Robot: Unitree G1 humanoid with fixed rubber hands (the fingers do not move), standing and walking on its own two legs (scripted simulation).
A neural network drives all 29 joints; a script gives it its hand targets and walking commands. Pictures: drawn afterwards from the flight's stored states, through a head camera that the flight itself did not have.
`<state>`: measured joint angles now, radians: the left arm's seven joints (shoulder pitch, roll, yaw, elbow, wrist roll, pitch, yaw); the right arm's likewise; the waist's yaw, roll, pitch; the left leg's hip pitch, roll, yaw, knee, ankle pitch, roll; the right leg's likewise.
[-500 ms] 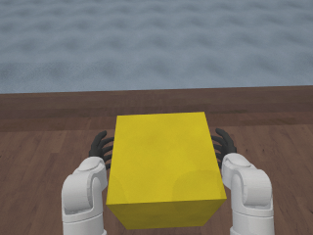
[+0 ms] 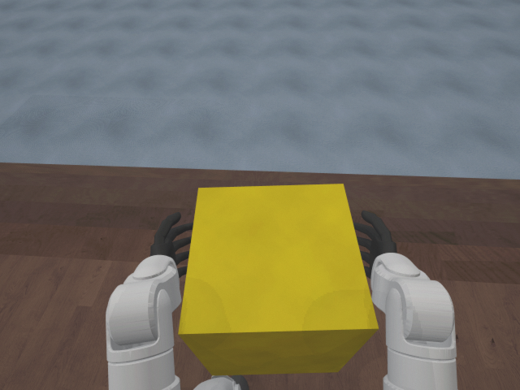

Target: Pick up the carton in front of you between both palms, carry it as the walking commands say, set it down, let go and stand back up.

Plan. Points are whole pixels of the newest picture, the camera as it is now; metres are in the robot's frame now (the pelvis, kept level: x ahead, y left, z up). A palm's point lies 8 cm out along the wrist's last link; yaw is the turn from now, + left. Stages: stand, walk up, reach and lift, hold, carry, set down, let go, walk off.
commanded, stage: carry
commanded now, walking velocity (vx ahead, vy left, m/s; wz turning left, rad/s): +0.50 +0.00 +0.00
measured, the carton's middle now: (273, 286) +0.27 +0.01 +0.02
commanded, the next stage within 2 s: none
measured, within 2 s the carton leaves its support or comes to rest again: neither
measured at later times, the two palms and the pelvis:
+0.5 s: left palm (202, 95) +0.65 +0.15 +0.12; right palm (344, 92) +0.65 -0.15 +0.12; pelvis +0.32 +0.00 +0.00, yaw -1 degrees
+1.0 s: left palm (229, 41) +0.99 +0.12 +0.09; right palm (333, 38) +0.99 -0.18 +0.09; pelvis +0.62 -0.02 -0.03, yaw -1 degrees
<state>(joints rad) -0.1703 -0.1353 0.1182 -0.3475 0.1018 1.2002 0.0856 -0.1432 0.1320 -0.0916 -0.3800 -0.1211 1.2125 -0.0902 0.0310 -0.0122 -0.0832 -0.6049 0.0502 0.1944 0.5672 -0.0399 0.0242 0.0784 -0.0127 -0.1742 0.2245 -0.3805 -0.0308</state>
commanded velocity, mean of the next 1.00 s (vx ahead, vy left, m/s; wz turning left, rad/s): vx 0.50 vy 0.00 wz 0.00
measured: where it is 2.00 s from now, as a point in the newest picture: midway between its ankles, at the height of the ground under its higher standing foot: (252, 208)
